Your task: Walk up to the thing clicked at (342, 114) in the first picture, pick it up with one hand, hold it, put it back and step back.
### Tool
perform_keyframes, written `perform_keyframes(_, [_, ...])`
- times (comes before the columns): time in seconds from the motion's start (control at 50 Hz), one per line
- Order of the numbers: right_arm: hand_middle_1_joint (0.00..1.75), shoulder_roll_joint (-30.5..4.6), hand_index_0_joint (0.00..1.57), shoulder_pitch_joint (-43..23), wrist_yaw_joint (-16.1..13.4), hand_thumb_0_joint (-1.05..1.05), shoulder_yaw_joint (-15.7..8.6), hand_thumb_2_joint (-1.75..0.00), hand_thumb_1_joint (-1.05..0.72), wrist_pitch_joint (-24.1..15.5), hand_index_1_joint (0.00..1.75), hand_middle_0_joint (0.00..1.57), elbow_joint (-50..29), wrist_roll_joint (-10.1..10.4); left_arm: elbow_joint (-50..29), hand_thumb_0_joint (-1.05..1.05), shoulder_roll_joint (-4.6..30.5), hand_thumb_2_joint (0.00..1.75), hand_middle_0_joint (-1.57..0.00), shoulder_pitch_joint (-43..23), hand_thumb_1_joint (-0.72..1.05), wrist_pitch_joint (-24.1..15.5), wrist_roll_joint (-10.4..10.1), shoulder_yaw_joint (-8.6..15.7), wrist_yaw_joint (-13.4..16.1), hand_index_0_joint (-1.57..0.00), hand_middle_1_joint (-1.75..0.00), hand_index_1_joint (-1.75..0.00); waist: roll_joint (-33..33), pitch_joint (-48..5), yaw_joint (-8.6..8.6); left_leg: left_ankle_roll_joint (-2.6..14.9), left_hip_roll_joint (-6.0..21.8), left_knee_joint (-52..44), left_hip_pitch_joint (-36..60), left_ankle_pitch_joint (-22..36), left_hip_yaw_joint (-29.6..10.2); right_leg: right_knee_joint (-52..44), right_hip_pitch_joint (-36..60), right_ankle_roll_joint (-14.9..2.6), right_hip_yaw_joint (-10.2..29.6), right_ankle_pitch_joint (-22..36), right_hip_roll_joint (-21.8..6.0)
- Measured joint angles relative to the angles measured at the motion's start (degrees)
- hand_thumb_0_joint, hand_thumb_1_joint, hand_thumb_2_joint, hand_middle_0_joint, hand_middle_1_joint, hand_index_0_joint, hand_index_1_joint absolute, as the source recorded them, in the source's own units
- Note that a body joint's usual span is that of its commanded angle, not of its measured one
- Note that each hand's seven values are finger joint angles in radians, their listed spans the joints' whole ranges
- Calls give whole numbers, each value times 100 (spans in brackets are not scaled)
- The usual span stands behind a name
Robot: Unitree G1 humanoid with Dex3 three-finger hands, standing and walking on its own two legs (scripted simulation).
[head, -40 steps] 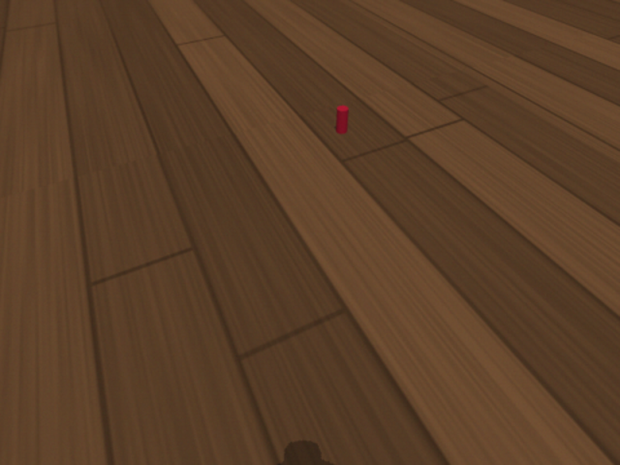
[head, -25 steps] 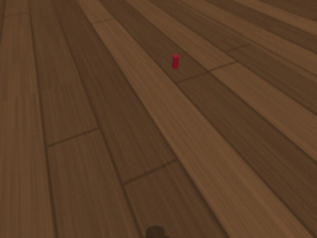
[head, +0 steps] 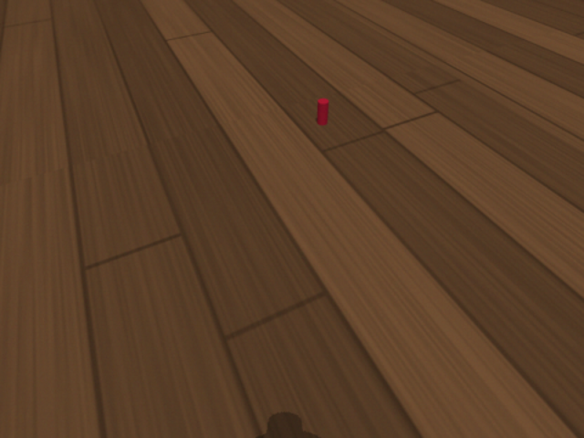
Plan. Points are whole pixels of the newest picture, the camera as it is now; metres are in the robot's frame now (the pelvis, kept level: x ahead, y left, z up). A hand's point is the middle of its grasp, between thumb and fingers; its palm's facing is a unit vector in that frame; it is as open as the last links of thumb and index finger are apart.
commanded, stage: stand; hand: left
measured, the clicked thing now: (322, 112) +2.01 -0.16 -0.71
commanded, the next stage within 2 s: walk up in 0.32 s
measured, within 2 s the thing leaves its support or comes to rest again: neither
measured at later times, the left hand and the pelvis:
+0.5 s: hand out of the picture +0.11 +0.26 -0.14, palm faces -0.09 -0.93 -0.36, open 7.4 cm; pelvis +0.02 -0.02 +0.00, yaw -4 degrees
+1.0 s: hand (225, 377) +0.26 +0.14 -0.15, palm faces -0.09 -0.93 -0.37, open 7.4 cm; pelvis +0.23 -0.13 -0.01, yaw -7 degrees
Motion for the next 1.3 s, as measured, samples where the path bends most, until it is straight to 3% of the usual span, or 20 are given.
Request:
perform_keyframes(0.32, [30, 8, 20, -33, -2, 0, 3, -89, -90, -11, 30, 20, -14, 0, -32, 0, 12, 90, -20, -41, 90, 3, -8, -5, 6, -21, -30, -30, 0, -25, -2, 12, -17, -34, 57, -15, 11, -6, 42, 11, 11, -28, -18])
perform_keyframes(0.38, [30, 0, 20, 138, 179, 0, -221, -89, -90, -105, 30, 20, -206, -141, -261, 0, 82, 90, -20, 204, 90, 10, 88, 212, -231, -21, -30, -30, -63, -221, 50, 194, -32, 436, -166, -1032, 136, 650, -314, -97, 147, -1093, -13])
perform_keyframes(0.42, [30, -60, 20, 253, 256, 0, -353, -89, -90, -206, 30, 20, -372, -186, -343, 0, 186, 90, -20, 343, 90, 42, 130, 319, -338, -21, -30, -30, -113, -344, 57, 289, -38, 488, -223, -1154, 265, 1396, -731, -118, 189, -1514, -52])
perform_keyframes(0.5, [30, -228, 20, 406, 274, 0, -559, -89, -90, -343, 30, 20, -551, -217, -474, 1, 443, 90, -20, 340, 90, 46, 142, 413, -473, -21, -30, -30, -66, -200, -64, 245, 126, 103, 51, -422, 351, 2474, -1443, -64, 205, -1487, -179])
perform_keyframes(0.6, [30, -502, 20, 645, 341, 0, -680, -89, -90, -250, 30, 20, -507, -251, -698, 1, 711, 90, -20, 431, 90, 8, 121, 523, -645, -21, -30, -30, -16, -248, -118, 49, 382, -48, 527, -657, 490, 2129, -1700, 44, 101, -1136, -537])
perform_keyframes(0.66, [30, -682, 20, 699, 363, 0, -722, -89, -90, -163, 30, 20, -485, -257, -769, 1, 794, 90, -20, 534, 90, -96, 118, 581, -636, -21, -30, -30, 61, -334, -90, 45, 578, 519, 610, -1225, 571, 1427, -1384, 77, -55, -392, -598])
perform_keyframes(0.68, [30, -757, 20, 694, 352, 0, -731, -89, -90, -131, 30, 20, -479, -258, -769, 1, 765, 90, -20, 522, 90, -166, 127, 611, -593, -21, -30, -30, 218, -312, -84, 174, 744, 1057, 481, -1593, 458, 1520, -1328, 88, -165, -138, -464])
perform_keyframes(0.7, [30, -808, 20, 692, 326, 0, -731, -89, -90, -89, 30, 20, -466, -252, -805, 1, 709, 90, -20, 505, 90, -238, 147, 630, -537, -21, -30, -30, 378, -292, -72, 256, 818, 1863, 192, -1921, 226, 1743, -1305, 63, -306, -307, -335])
perform_keyframes(0.72, [30, -808, 20, 695, 306, 0, -713, -90, -90, -34, 30, 20, -452, -217, -862, 0, 650, 90, -20, 523, 90, -299, 160, 629, -479, -21, -30, -30, 442, -307, -28, 254, 708, 2700, -162, -2004, 21, 1874, -1254, 29, -395, -508, -273])
perform_keyframes(0.76, [30, -738, 20, 642, 325, 1, -652, -90, -90, 22, 30, 20, -428, -182, -936, 0, 525, 90, -20, 658, 90, -350, 116, 566, -430, -21, -30, -30, 433, -362, 110, 208, 395, 3868, -789, -1782, -4, 1722, -983, -63, -420, -673, -206])
perform_keyframes(0.82, [30, -621, 20, 446, 430, 1, -549, -90, -91, -71, 30, 20, -527, -82, -898, 0, 369, 90, -20, 929, 90, -384, 29, 441, -385, -21, -30, -30, 415, -343, 213, 213, 223, 4367, -1569, -1057, 171, 975, -370, -123, -387, -524, -76])
perform_keyframes(0.9, [30, -480, 20, 296, 593, 0, -496, -90, -90, -173, 30, 20, -822, -29, -790, 0, 294, 90, -21, 1209, 90, -429, -39, 344, -335, -21, -30, -30, 340, -253, 255, 127, 322, 3839, -2282, -203, 158, 190, 297, -167, -331, -413, 84])
perform_keyframes(1.0, [30, -453, 20, 212, 705, 0, -514, -89, -90, -70, 30, 20, -973, -82, -838, 1, 294, 90, -21, 1365, 90, -470, -27, 328, -322, -21, -30, -30, 242, -131, 251, -26, 549, 2579, -2626, 325, 142, -300, 892, -154, -350, -630, 206])
perform_keyframes(1.1, [30, -448, 20, 81, 683, 0, -535, -90, -90, -35, 30, 20, -979, -132, -945, 1, 413, 90, -21, 1392, 90, -455, -30, 310, -315, -21, -30, -30, 107, -8, 330, 95, 559, 1318, -2223, 510, 373, -306, 1378, -54, -350, -1226, 203])
perform_keyframes(1.14, [30, -383, 20, 17, 633, 0, -564, -90, -90, -79, 30, 20, -1018, -153, -956, 1, 492, 90, -21, 1428, 90, -413, -51, 296, -287, -21, -30, -30, -70, -13, 355, 182, 382, 1117, -1939, 584, 516, 16, 1448, 7, -305, -1653, 34])
perform_keyframes(1.18, [30, -228, 20, -96, 564, 0, -585, -90, -90, -198, 30, 20, -1127, -241, -924, 1, 543, 90, -21, 1302, 90, -301, -85, 304, -206, -21, -30, -30, -430, 149, 310, 212, 107, 1398, -1817, 244, 748, 1334, 1049, -97, -235, -1906, -383])
perform_keyframes(1.24, [30, -166, 20, -39, 486, 0, -593, -89, -90, -377, 30, 20, -1419, -168, -960, 1, 408, 90, -20, 1156, 90, -241, -155, 174, -137, -21, -30, -30, -211, 224, 112, 281, 223, 1551, -1518, -257, 732, 3924, -210, -230, 249, -1712, -26])
perform_keyframes(1.3, [30, -101, 20, 251, 377, 0, -495, -89, -90, -431, 30, 20, -1505, -49, -1052, 1, 458, 90, -20, 1014, 90, -303, -204, 104, -186, -21, -30, -30, -194, 145, -43, 195, 228, 1021, -800, -356, 821, 4669, -1257, -250, 466, -1172, -26])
